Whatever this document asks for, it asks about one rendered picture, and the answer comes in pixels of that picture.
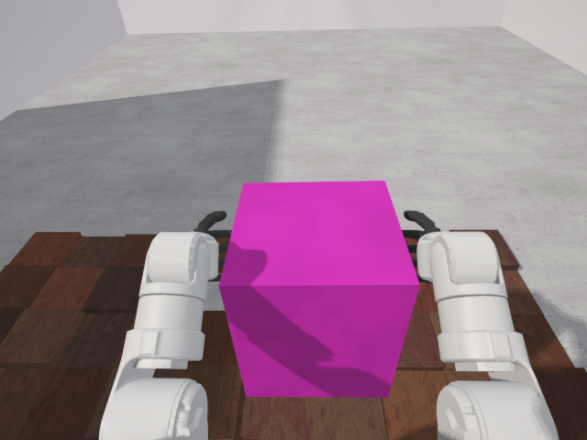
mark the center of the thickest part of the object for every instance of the carton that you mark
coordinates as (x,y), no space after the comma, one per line
(318,288)

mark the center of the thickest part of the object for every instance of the left robot hand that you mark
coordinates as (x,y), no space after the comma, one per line
(203,227)

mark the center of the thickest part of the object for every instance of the robot left forearm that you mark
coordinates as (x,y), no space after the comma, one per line
(167,331)

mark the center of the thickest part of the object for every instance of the left robot upper arm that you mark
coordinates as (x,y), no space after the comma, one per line
(157,409)

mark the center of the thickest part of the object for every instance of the robot right forearm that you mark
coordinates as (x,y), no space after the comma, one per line
(477,331)

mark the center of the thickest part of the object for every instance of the right robot upper arm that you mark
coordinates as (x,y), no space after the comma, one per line
(492,410)

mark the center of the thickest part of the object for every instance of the right robot hand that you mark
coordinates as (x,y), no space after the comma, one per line
(425,223)

